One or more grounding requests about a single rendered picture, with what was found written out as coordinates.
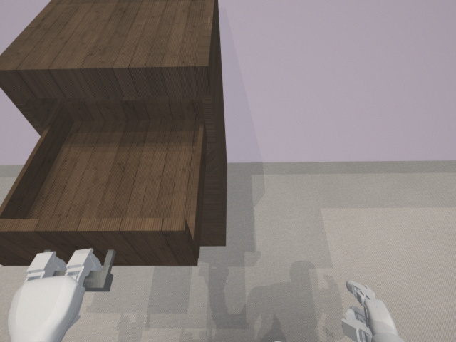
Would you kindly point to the cabinet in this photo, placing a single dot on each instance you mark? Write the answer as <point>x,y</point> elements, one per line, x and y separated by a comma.
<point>100,50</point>

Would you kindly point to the handle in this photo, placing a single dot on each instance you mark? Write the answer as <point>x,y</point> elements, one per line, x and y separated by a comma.
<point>97,280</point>

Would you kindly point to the robot left hand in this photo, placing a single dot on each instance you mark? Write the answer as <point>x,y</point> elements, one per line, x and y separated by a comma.
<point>46,306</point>

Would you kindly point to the robot right hand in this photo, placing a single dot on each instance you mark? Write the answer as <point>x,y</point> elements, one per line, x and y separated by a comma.
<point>361,325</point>

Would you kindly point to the drawer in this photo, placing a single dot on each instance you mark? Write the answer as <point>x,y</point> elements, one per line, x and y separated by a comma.
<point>126,175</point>

